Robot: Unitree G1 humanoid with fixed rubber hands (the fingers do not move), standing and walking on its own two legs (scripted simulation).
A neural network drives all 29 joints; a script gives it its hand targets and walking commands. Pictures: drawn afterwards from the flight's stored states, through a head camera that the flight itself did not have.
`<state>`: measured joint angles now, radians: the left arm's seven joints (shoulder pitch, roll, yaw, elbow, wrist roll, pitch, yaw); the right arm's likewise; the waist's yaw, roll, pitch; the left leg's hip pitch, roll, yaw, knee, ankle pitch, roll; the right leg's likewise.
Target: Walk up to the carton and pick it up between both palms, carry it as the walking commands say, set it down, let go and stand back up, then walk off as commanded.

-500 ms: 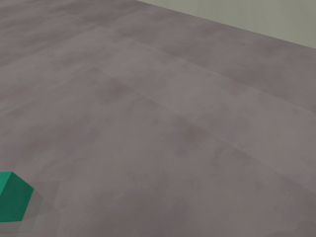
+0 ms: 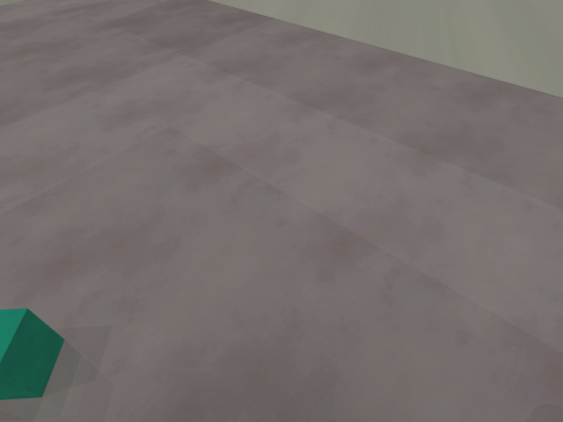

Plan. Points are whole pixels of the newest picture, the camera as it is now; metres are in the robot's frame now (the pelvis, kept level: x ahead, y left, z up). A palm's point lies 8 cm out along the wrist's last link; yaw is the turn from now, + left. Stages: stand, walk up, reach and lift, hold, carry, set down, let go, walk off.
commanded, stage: stand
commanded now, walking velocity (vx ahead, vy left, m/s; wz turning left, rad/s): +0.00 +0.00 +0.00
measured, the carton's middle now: (2, 355) +0.48 +0.96 -0.66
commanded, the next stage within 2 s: walk off in 1.88 s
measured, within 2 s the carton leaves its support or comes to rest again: neither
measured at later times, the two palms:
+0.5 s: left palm out of the picture +0.10 +0.32 -0.10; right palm out of the picture +0.10 -0.30 -0.11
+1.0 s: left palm out of the picture +0.10 +0.33 -0.10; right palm out of the picture +0.11 -0.29 -0.11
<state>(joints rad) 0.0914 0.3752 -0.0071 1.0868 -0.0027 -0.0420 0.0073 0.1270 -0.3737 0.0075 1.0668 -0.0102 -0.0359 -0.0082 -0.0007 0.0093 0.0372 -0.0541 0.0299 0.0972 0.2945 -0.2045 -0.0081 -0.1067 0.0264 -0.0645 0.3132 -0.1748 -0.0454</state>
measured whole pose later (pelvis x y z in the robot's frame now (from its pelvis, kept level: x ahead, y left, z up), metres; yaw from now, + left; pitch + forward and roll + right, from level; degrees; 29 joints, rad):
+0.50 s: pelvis +0.01 +0.01 +0.00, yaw +0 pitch -2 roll +0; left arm 0.07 0.39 -0.01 1.10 0.00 -0.04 0.01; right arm 0.10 -0.39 0.01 1.08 -0.01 -0.03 0.00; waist 0.00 0.01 0.03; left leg -0.04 0.01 0.09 0.27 -0.20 0.01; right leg -0.09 0.01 -0.06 0.29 -0.18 -0.03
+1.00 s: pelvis +0.01 +0.02 +0.00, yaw +1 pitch -1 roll +0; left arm 0.07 0.39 0.00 1.09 0.00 -0.03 0.01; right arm 0.10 -0.40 0.00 1.07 -0.01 -0.03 -0.01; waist 0.00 0.01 0.03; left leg -0.04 0.01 0.09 0.27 -0.21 0.01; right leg -0.09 0.00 -0.06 0.29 -0.18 -0.02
